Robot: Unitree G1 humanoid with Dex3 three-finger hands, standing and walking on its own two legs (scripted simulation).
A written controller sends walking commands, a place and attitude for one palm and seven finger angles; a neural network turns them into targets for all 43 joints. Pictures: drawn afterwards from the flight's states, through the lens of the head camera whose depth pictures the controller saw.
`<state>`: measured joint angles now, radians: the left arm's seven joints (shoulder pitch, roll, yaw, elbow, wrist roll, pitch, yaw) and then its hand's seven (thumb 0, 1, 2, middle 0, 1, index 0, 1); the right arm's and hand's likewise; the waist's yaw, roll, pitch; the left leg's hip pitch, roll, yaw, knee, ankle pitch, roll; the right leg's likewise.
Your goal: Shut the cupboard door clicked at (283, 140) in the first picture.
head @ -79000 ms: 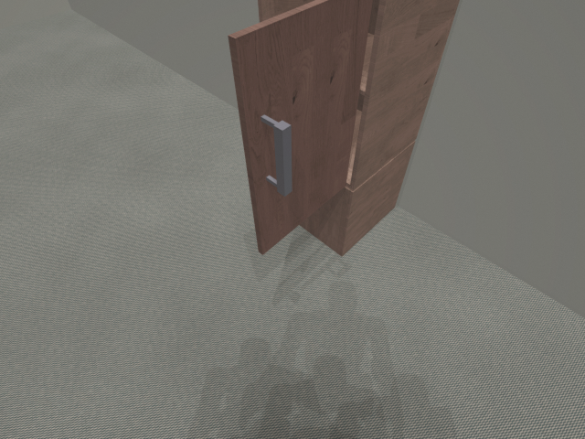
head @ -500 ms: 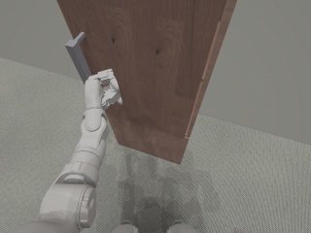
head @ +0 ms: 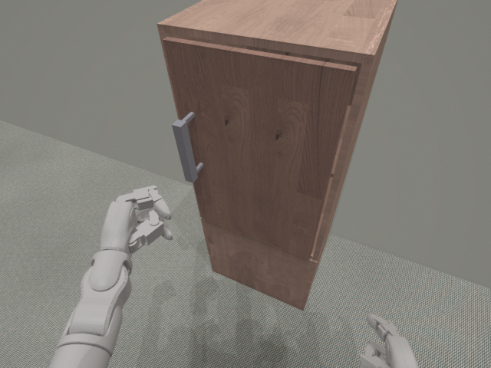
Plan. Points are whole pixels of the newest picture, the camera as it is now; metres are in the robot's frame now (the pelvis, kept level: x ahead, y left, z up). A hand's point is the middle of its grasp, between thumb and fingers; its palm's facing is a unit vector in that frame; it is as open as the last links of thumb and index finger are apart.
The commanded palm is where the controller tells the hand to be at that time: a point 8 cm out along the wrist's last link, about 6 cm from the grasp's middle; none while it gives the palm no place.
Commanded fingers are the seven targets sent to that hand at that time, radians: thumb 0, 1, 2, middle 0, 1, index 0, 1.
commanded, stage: draw the hand back to the body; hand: left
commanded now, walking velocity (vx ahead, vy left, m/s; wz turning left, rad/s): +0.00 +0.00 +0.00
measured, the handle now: (190, 148) +0.62 +0.16 +0.01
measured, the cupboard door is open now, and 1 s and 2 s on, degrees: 0 0 0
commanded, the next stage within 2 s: step back with the hand held close in 0.92 s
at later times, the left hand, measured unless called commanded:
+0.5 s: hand (16, 257) +0.22 +0.29 +0.17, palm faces +0.42 -0.82 -0.38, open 5.8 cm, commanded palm +0.16 +0.33 +0.19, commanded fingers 0.00 0.90 0.90 -0.23 -0.33 -0.23 -0.33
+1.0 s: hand (12, 262) +0.20 +0.28 +0.18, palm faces +0.47 -0.79 -0.39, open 7.4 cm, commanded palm +0.15 +0.31 +0.19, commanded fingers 0.00 0.90 0.90 -0.20 -0.30 -0.20 -0.30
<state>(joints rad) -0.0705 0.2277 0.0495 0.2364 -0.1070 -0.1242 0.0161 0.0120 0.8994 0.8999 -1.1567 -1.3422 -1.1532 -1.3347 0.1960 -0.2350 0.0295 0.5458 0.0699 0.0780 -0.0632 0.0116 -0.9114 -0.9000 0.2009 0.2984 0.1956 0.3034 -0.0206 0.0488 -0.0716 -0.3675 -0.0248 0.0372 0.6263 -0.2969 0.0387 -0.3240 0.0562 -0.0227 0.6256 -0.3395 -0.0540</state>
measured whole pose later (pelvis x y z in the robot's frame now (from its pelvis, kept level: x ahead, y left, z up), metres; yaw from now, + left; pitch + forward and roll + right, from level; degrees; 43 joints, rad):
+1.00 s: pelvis +0.02 +0.01 +0.02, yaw +1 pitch -4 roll +0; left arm 0.46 0.35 0.34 -0.38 -0.09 -0.06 0.10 0.01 0.89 0.90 -0.21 -0.31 -0.21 -0.30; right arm 0.20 -0.23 0.03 0.63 0.02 -0.06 -0.06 0.01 -0.91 -0.90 0.20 0.30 0.20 0.30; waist 0.05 0.07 -0.02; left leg -0.13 -0.04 0.02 0.43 -0.24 0.05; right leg -0.07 0.04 -0.03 0.40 -0.27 -0.04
